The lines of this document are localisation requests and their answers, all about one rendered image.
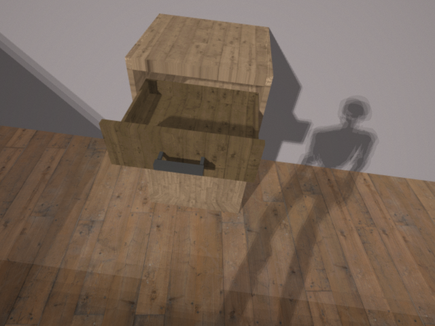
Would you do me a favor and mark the handle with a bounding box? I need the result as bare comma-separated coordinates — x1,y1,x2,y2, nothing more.
153,151,205,176

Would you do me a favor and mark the drawer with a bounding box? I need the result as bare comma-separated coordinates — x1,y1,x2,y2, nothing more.
99,79,265,183

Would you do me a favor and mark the cabinet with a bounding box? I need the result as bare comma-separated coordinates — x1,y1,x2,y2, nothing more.
125,14,273,213

